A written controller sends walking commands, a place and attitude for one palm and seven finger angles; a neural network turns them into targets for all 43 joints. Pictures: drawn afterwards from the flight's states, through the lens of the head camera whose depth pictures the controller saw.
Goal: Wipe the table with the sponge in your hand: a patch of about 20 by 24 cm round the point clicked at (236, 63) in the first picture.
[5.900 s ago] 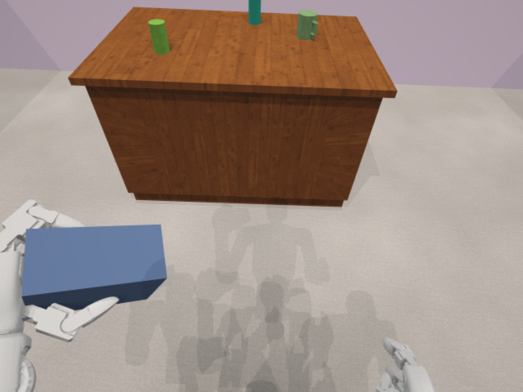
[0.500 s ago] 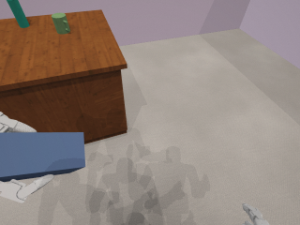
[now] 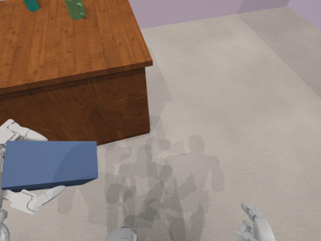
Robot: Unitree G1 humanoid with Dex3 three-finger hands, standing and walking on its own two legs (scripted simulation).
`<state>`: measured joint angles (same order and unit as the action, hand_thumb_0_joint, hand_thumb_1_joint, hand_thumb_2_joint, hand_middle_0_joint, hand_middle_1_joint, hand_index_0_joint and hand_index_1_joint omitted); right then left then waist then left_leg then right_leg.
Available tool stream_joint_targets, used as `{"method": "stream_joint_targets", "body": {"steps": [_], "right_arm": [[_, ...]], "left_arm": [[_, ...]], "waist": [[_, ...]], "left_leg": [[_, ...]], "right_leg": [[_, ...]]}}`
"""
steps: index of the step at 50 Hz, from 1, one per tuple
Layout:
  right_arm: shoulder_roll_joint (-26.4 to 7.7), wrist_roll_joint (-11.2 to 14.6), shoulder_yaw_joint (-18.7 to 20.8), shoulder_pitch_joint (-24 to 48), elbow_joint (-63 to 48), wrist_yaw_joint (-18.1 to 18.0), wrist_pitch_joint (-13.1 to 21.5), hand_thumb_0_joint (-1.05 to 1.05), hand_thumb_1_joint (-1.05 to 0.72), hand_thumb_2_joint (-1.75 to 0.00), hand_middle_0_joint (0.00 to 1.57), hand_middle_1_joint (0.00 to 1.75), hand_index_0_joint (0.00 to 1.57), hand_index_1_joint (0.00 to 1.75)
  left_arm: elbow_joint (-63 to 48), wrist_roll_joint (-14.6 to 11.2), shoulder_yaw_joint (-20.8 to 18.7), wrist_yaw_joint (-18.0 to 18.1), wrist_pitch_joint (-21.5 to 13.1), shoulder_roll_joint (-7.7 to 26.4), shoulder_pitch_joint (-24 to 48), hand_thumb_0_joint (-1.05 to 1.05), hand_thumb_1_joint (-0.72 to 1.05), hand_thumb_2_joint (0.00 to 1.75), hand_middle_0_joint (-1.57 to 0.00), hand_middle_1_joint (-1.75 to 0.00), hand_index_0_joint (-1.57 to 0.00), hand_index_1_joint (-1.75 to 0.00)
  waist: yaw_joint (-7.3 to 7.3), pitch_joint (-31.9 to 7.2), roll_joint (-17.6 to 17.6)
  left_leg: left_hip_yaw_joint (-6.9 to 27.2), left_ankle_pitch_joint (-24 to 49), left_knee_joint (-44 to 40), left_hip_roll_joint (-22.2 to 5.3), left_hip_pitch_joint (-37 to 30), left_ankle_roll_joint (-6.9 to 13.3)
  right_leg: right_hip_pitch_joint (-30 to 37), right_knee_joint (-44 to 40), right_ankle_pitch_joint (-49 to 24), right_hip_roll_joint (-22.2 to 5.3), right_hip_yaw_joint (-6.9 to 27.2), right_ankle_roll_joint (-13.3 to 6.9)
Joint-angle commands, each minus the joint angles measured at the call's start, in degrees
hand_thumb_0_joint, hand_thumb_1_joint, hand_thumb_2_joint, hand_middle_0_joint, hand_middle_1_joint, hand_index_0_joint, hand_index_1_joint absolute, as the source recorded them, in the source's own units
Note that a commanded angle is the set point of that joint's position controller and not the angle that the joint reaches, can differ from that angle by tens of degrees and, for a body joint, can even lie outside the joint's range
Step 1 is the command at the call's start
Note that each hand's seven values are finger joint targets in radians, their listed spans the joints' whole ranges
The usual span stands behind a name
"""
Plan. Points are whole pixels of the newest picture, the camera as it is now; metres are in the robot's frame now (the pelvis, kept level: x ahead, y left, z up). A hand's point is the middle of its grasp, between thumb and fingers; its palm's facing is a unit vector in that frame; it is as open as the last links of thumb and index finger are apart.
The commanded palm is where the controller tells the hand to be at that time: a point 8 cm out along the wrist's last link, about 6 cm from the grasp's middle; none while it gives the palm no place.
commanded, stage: take the last steps up to it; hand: left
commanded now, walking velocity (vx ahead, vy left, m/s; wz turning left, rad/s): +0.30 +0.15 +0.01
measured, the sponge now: (65, 166) +0.23 +0.19 +0.12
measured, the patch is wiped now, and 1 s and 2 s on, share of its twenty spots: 0.00 0.00 0.00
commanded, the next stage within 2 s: come to a stop and stand still in 0.80 s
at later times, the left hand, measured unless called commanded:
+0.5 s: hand (43, 100) +0.36 +0.27 +0.16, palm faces +0.35 -0.77 -0.53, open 10.9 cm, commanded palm +0.30 +0.31 +0.17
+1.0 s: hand (29, 60) +0.47 +0.35 +0.17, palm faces +0.38 -0.82 -0.43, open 10.9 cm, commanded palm +0.40 +0.38 +0.17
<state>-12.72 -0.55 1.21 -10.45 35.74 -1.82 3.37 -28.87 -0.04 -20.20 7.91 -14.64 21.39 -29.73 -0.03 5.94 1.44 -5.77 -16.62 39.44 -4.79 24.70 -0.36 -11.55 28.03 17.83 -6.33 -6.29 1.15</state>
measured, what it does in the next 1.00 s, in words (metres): walks ahead: left foot, then right foot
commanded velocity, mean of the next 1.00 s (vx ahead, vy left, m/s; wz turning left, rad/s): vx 0.18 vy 0.10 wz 0.04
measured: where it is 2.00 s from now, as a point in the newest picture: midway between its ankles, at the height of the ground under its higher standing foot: (143, 226)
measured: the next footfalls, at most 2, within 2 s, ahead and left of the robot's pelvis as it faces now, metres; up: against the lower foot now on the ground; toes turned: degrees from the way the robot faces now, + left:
left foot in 0.06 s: +0.10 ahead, +0.16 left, +0.00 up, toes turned +8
right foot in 0.40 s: +0.19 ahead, -0.04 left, +0.00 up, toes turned -12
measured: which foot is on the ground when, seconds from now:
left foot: up 0.00-0.04, down 0.06-0.42, up 0.44-0.80, down 0.82-1.00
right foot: down 0.00-0.08, up 0.10-0.38, down 0.40-0.82, up 0.84-1.00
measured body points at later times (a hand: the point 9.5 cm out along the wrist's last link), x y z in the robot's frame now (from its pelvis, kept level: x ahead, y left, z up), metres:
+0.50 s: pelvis +0.14 +0.04 -0.02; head +0.17 +0.00 +0.43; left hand +0.33 +0.31 +0.18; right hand +0.28 -0.18 -0.14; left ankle +0.07 +0.16 -0.67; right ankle +0.15 -0.03 -0.74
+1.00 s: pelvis +0.24 +0.11 -0.01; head +0.27 +0.12 +0.44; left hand +0.45 +0.39 +0.19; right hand +0.40 -0.11 -0.09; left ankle +0.27 +0.21 -0.74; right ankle +0.21 +0.00 -0.69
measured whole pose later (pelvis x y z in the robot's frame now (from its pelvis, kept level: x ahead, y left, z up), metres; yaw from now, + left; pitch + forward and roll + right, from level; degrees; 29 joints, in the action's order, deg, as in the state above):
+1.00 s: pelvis +0.24 +0.11 -0.01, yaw -1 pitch +1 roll +0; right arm -7.3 0.2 -0.3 -10.8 34.1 -1.5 4.9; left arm -28.8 -1.5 -22.7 8.8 -12.1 23.0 -25.2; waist -1.1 3.1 2.3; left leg -9.1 -12.9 30.0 -2.8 17.6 1.6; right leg -24.8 56.7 25.7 -3.6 -5.5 1.6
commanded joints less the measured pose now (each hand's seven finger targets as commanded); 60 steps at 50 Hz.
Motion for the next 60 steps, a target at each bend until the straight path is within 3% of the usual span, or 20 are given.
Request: {"method": "stream_joint_targets", "body": {"steps": [1, 2, 4, 6, 10, 18, 19, 21, 22, 25, 27, 31, 37, 39, 41, 42, 44, 48, 56, 60], "right_arm": [[-3.2, 0.3, 2.3, 3.4, -9.8, -1.5, 4.2, 0.00, -0.90, -0.90, 0.20, 0.30, 0.20, 0.30], [-4.4, 0.6, 3.2, 2.1, -9.7, -1.9, 4.4, 0.00, -0.90, -0.90, 0.20, 0.30, 0.20, 0.30], [-6.0, 1.0, 4.2, 1.6, -10.3, -1.6, 4.6, 0.00, -0.90, -0.90, 0.20, 0.30, 0.20, 0.30], [-5.5, 0.6, 3.5, 2.4, -8.4, -1.3, 5.5, 0.00, -0.90, -0.90, 0.20, 0.30, 0.20, 0.30], [-5.0, 2.1, 3.6, 2.1, -7.4, -0.6, 6.7, 0.00, -0.90, -0.90, 0.20, 0.30, 0.20, 0.30], [-5.1, 1.3, 2.2, 2.2, -6.8, -1.6, 5.3, 0.00, -0.90, -0.90, 0.20, 0.30, 0.20, 0.30], [-4.9, 1.5, 2.2, 2.4, -6.6, -1.7, 4.7, 0.00, -0.90, -0.90, 0.20, 0.30, 0.20, 0.30], [-4.1, 0.9, 1.9, 4.9, -8.5, -1.3, 4.0, 0.00, -0.90, -0.90, 0.20, 0.30, 0.20, 0.30], [-4.6, 0.9, 2.2, 3.6, -7.2, -1.0, 4.0, 0.00, -0.90, -0.90, 0.20, 0.30, 0.20, 0.30], [-3.8, 0.6, 1.5, 4.9, -5.9, -0.5, 2.6, 0.00, -0.90, -0.90, 0.20, 0.30, 0.20, 0.30], [-3.5, 0.3, 0.9, 5.4, -5.9, -0.2, 2.3, 0.00, -0.90, -0.90, 0.20, 0.30, 0.20, 0.30], [-3.3, 0.0, 1.5, 4.6, -7.7, -0.4, 3.0, 0.00, -0.90, -0.90, 0.20, 0.30, 0.20, 0.30], [-3.0, 0.3, 2.9, 2.5, -10.6, -0.9, 2.8, 0.00, -0.90, -0.90, 0.20, 0.30, 0.20, 0.30], [-3.9, 0.6, 3.7, 1.2, -10.6, -1.7, 2.3, 0.00, -0.90, -0.90, 0.20, 0.30, 0.20, 0.30], [-6.3, 1.2, 4.5, 0.9, -10.9, -1.4, 2.4, 0.00, -0.90, -0.90, 0.20, 0.30, 0.20, 0.30], [-6.2, 1.3, 4.2, 0.4, -11.2, -0.9, 2.7, 0.00, -0.90, -0.90, 0.20, 0.30, 0.20, 0.30], [-6.1, 1.1, 3.8, 2.0, -9.0, -1.2, 3.0, 0.00, -0.90, -0.90, 0.20, 0.30, 0.20, 0.30], [-4.7, 1.0, 2.0, 1.5, -9.3, -0.3, 4.9, 0.00, -0.90, -0.90, 0.20, 0.30, 0.20, 0.30], [-4.2, 0.3, -0.1, 0.9, -9.4, -1.2, 5.8, 0.00, -0.90, -0.90, 0.20, 0.30, 0.20, 0.30], [-3.2, 0.7, -0.7, 1.4, -9.6, -1.5, 4.9, 0.00, -0.90, -0.90, 0.20, 0.30, 0.20, 0.30]], "left_arm": [[-17.7, -1.1, -8.5, 3.1, -3.6, 10.1, 4.9, 0.00, 0.10, 1.30, -1.20, -1.60, -1.20, -1.60], [-18.6, -1.1, -8.8, 3.2, -3.8, 10.5, 5.4, 0.00, 0.10, 1.30, -1.20, -1.60, -1.20, -1.60], [-20.6, -0.8, -8.8, 3.4, -4.7, 10.3, 4.6, 0.00, 0.10, 1.30, -1.20, -1.60, -1.20, -1.60], [-16.1, -0.8, -10.2, 3.0, -4.5, 12.5, 4.6, 0.00, 0.10, 1.30, -1.20, -1.60, -1.20, -1.60], [-20.3, -1.4, -8.9, 2.1, -4.1, 9.9, 1.8, 0.00, 0.10, 1.30, -1.20, -1.60, -1.20, -1.60], [-9.2, -2.0, -8.8, 1.4, -1.2, 9.2, 0.8, 0.00, 0.10, 1.30, -1.20, -1.60, -1.20, -1.60], [-7.8, -1.5, -8.8, 1.3, -1.0, 9.7, 2.5, 0.00, 0.10, 1.30, -1.20, -1.60, -1.20, -1.60], [-5.2, -1.5, -10.9, 1.1, -1.0, 12.6, 4.5, 0.00, 0.10, 1.30, -1.20, -1.60, -1.20, -1.60], [-4.9, -2.1, -11.4, 1.0, -1.4, 12.3, 7.3, 0.00, 0.10, 1.30, -1.20, -1.60, -1.20, -1.60], [-8.4, -1.5, -10.0, 0.2, -3.4, 12.0, 8.1, 0.00, 0.10, 1.30, -1.20, -1.60, -1.20, -1.60], [-9.0, -0.9, -8.3, 0.5, -4.4, 10.6, 6.1, 0.00, 0.10, 1.30, -1.20, -1.60, -1.20, -1.60], [-14.7, -1.0, -8.9, 1.9, -5.0, 12.0, 5.0, 0.00, 0.10, 1.30, -1.20, -1.60, -1.20, -1.60], [-16.6, -1.5, -12.0, 3.7, -3.5, 12.0, -0.1, 0.00, 0.10, 1.30, -1.20, -1.60, -1.20, -1.60], [-15.7, -1.6, -11.1, 3.6, -3.7, 10.9, 1.6, 0.00, 0.10, 1.30, -1.20, -1.60, -1.20, -1.60], [-15.1, -2.1, -9.5, 3.2, -4.4, 9.3, 1.2, 0.00, 0.10, 1.30, -1.20, -1.60, -1.20, -1.60], [-12.2, -1.2, -9.4, 3.0, -4.4, 10.7, 3.2, 0.00, 0.10, 1.30, -1.20, -1.60, -1.20, -1.60], [-9.7, -1.7, -10.1, 2.0, -3.8, 11.8, 5.5, 0.00, 0.10, 1.30, -1.20, -1.60, -1.20, -1.60], [-18.4, -2.2, -6.0, 1.3, -2.6, 8.9, 4.8, 0.00, 0.10, 1.30, -1.20, -1.60, -1.20, -1.60], [-16.2, -2.6, -9.1, 2.5, 0.5, 10.8, 3.0, 0.00, 0.10, 1.30, -1.20, -1.60, -1.20, -1.60], [-8.9, -2.7, -7.1, 2.0, 1.1, 8.7, 6.0, 0.00, 0.10, 1.30, -1.20, -1.60, -1.20, -1.60]], "waist": [[0.09, -15.7, 3.5], [-1.03, -17.5, -2.9], [-0.51, -19.4, -20.9], [-0.98, -14.4, -16.3], [0.03, -12.4, -15.7], [0.49, -13.1, -8.7], [0.85, -14.0, -3.0], [1.09, -12.9, 18.0], [0.32, -11.8, 13.3], [0.10, -8.8, 3.2], [-0.28, -9.4, 3.4], [0.29, -11.7, 5.1], [0.79, -16.3, 7.8], [-0.90, -17.7, 1.7], [-0.36, -18.7, -18.5], [-0.67, -15.7, -13.9], [-0.49, -12.6, -12.7], [-0.09, -12.9, -12.5], [-0.15, -14.4, -12.6], [-1.15, -14.4, 0.8]], "left_leg": [[-6.9, 7.7, -14.6, 4.8, -15.5, 0.4], [-3.7, 9.8, -15.9, 2.4, -23.0, 1.7], [21.0, 29.5, -17.4, -16.5, -34.8, 12.4], [25.4, 21.8, -20.4, -18.8, -27.1, 16.3], [8.8, 21.3, -18.8, -10.9, -23.8, 11.5], [2.3, 21.3, -8.4, -8.6, -13.3, 6.6], [0.9, 16.0, -0.2, -6.8, -8.3, 5.4], [0.9, -15.0, 28.3, 4.4, 15.0, 0.9], [8.3, -11.4, 34.8, 2.3, 14.7, 0.0], [8.4, -4.1, 36.4, -0.8, 15.0, -1.4], [5.8, -0.5, 32.3, -0.8, 15.0, -1.6], [0.1, 2.1, 11.7, -0.5, 6.4, -1.0], [-6.3, 6.6, -10.1, 4.1, -6.0, -0.5], [-5.9, 11.7, -16.2, 3.9, -17.1, 0.2], [20.7, 37.1, -16.5, -16.7, -31.2, 11.1], [23.8, 33.5, -18.5, -18.8, -26.0, 14.0], [19.8, 20.5, -20.3, -16.8, -19.1, 14.6], [8.7, 33.0, -18.9, -10.6, -16.7, 9.0], [6.2, 30.9, -15.5, -12.1, -16.3, 3.9], [1.8, 7.0, -6.1, -1.8, -7.5, -1.5]], "right_leg": [[6.2, 3.2, -23.0, -6.3, 4.8, -4.7], [1.2, 12.4, -22.5, -4.5, 3.5, -3.1], [-19.4, 36.0, 19.2, 3.9, 0.0, 0.1], [-25.0, 43.6, 18.5, 0.8, 4.3, -0.4], [-24.3, 32.7, 8.7, 0.2, 0.2, 0.6], [1.2, 1.7, -3.1, 4.8, -5.9, -0.1], [7.3, -2.2, -7.2, 1.3, -1.6, -1.6], [16.6, -10.5, -17.4, -21.6, 36.7, -12.1], [12.7, -12.5, -12.1, -22.4, 35.7, -11.2], [5.9, -9.9, -18.5, -16.8, 19.8, -9.8], [7.0, -8.6, -28.5, -13.9, 9.3, -8.2], [7.4, -6.6, -35.2, -12.0, 3.5, -7.8], [12.1, 1.1, -37.4, -11.0, 3.4, -6.3], [6.3, 10.5, -31.7, -7.7, 1.6, -3.6], [-16.2, 33.5, 18.2, 2.8, -1.1, 0.5], [-19.5, 41.3, 22.5, 4.2, 2.6, -0.6], [-21.8, 41.2, 16.7, 0.2, 3.6, 0.3], [-14.2, 25.9, 5.0, 2.4, 2.0, 0.7], [-1.0, 1.1, -2.6, 5.7, 1.0, 0.2], [4.6, -4.2, -35.3, -3.2, 13.9, -3.8]]}}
